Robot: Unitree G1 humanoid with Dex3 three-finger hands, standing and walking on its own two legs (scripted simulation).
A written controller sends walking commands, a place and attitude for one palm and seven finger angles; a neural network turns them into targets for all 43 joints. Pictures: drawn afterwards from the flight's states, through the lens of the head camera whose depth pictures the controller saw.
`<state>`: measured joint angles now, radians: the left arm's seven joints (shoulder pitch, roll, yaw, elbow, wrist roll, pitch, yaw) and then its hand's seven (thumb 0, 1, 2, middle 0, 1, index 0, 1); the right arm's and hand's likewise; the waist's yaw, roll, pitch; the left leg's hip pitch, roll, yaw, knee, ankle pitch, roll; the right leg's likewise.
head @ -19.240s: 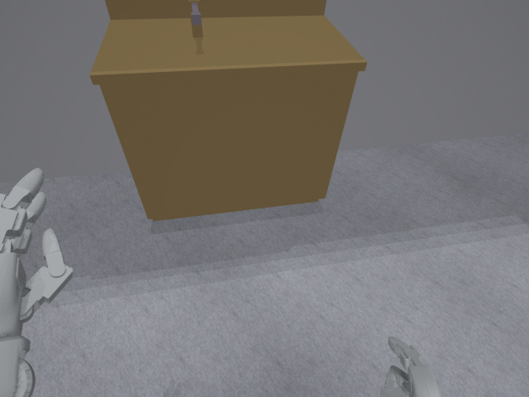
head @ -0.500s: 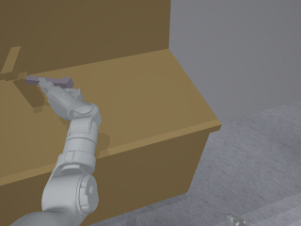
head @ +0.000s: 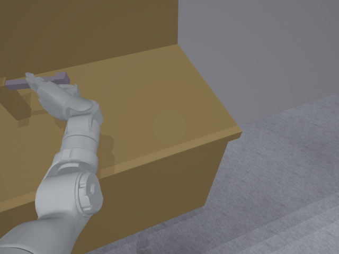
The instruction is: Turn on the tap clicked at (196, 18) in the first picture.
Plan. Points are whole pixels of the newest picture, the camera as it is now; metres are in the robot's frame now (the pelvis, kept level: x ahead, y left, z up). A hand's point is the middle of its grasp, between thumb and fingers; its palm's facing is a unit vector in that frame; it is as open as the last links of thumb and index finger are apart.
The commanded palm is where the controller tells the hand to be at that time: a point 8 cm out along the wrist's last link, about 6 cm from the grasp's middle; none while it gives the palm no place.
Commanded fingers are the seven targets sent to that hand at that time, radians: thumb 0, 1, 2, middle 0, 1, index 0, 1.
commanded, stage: lift the hand up off the lever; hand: left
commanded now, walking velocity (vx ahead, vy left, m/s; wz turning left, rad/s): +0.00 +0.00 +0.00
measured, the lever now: (62, 80) +0.51 +0.25 +0.14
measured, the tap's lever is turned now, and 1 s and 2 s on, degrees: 77 79 79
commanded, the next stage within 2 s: none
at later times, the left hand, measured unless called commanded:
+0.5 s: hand (64, 86) +0.47 +0.23 +0.15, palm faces +0.80 -0.59 -0.07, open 7.8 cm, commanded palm +0.42 +0.24 +0.16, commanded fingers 0.00 0.90 0.90 -0.15 -0.15 -0.15 -0.15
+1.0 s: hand (63, 83) +0.46 +0.22 +0.18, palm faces +0.79 -0.61 -0.08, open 7.8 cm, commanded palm +0.41 +0.23 +0.18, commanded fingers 0.00 0.90 0.90 -0.15 -0.15 -0.15 -0.15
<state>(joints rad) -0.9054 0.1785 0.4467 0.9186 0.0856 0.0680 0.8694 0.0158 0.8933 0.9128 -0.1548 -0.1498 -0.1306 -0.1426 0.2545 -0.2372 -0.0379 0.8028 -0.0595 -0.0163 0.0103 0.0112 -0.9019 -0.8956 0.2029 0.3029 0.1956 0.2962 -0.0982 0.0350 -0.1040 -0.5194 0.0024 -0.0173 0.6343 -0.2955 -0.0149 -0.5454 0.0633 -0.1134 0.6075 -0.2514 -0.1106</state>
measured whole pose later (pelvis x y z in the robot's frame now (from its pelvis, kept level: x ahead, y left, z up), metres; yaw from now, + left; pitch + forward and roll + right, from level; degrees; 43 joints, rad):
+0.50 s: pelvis +0.01 +0.02 +0.01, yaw +0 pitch +8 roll +0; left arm -0.84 0.12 0.38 0.78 0.05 0.13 0.85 0.02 0.90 0.90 -0.15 -0.15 -0.15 -0.15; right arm 0.22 -0.23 -0.04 0.81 -0.06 -0.05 0.02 0.01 -0.90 -0.90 0.20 0.30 0.20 0.30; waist -0.06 0.03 -0.09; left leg -0.43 -0.01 -0.02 0.59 -0.30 0.00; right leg -0.45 0.05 -0.11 0.56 -0.25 -0.09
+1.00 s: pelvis +0.02 +0.02 +0.01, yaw +1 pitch +5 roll +0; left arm -0.79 0.06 0.32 0.61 0.02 0.29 0.84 0.01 0.90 0.90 -0.15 -0.15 -0.15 -0.15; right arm 0.17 -0.21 -0.03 0.81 -0.04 -0.02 0.01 0.01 -0.90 -0.90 0.20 0.30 0.20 0.30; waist -0.01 0.04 -0.09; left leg -0.34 -0.02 -0.02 0.54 -0.29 0.00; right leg -0.37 0.05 -0.11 0.53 -0.26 -0.09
